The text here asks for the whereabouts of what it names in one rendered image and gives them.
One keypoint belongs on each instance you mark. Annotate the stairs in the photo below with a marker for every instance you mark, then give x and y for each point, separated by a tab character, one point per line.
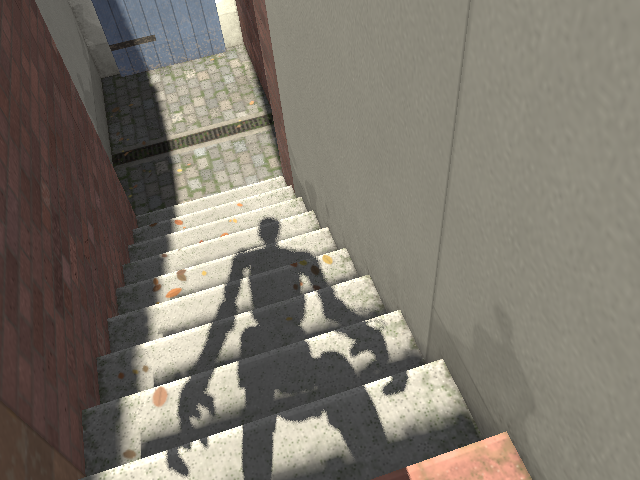
248	348

